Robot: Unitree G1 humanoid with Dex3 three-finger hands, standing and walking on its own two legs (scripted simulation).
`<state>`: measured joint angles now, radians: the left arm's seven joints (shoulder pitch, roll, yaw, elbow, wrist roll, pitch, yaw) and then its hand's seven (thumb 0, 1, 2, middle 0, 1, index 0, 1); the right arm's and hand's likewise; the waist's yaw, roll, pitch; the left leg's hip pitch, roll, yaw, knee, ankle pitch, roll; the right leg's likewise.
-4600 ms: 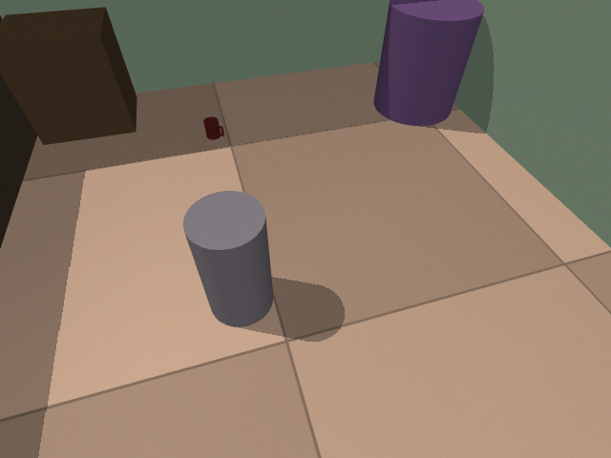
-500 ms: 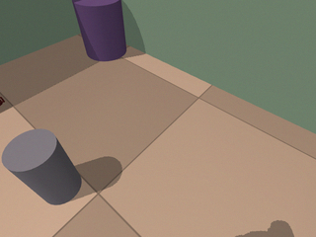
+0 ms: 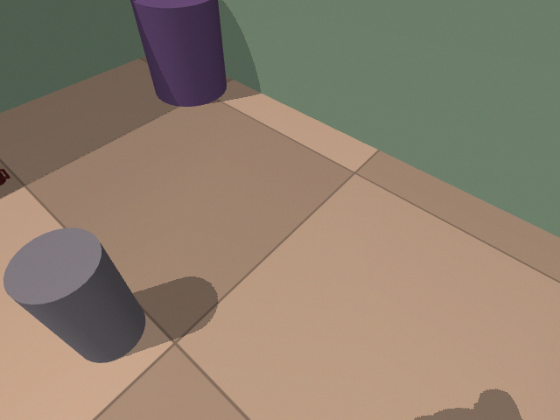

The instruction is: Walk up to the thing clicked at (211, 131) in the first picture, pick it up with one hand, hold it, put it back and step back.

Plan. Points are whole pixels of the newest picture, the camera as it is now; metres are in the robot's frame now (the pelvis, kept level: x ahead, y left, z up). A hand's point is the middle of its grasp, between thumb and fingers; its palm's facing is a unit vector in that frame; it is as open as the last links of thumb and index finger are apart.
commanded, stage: stand
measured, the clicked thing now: out of the picture +1.30 +1.45 -0.73
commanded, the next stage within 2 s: walk up in 0.94 s
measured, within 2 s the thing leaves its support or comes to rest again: neither
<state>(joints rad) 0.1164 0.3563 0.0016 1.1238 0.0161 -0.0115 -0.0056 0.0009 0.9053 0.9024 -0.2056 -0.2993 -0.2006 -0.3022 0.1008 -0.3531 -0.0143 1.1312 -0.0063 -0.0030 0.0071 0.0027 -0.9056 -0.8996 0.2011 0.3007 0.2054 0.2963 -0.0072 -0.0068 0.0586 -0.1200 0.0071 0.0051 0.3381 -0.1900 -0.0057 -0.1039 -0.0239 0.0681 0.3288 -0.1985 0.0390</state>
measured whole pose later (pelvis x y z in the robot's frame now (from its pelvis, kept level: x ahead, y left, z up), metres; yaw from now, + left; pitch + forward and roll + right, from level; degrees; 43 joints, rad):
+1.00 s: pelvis +0.00 +0.00 +0.00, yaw -1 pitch -2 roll +1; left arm 0.17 0.37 0.03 1.09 0.03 -0.01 -0.04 0.00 0.90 0.90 -0.21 -0.30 -0.20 -0.30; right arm 0.15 -0.35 -0.04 1.09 -0.02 -0.02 0.03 0.00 -0.91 -0.90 0.20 0.30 0.21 0.30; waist 0.00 -0.01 0.04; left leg -0.13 0.01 0.02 0.40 -0.30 0.02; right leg -0.16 -0.02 0.07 0.46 -0.37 0.00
